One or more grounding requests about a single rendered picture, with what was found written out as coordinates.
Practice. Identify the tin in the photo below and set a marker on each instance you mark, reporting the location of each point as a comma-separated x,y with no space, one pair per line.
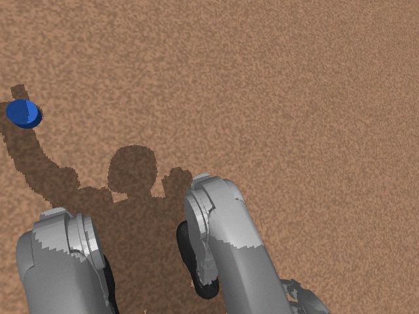
24,113

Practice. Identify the left robot foot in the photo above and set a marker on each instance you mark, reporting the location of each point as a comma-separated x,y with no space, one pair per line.
111,287

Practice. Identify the right robot hand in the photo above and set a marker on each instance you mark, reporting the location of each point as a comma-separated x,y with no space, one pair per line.
308,302

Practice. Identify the right robot foot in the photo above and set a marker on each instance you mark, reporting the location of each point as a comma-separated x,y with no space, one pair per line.
189,258

